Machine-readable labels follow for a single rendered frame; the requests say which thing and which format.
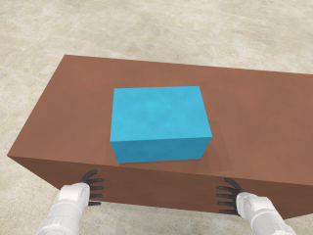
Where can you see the pedestal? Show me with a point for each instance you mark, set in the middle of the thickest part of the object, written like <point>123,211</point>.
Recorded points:
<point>261,122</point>

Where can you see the robot right hand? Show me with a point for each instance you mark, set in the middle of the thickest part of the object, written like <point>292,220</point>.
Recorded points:
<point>232,196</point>

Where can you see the robot left forearm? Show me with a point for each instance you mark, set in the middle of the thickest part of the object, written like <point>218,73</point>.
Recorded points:
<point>66,211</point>

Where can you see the robot left hand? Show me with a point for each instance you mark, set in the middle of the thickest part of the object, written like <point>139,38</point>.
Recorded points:
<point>85,179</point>

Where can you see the robot right forearm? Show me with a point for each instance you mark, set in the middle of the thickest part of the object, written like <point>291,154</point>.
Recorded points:
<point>261,215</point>

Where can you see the carton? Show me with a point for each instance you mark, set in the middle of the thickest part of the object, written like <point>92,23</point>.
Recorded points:
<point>153,124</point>

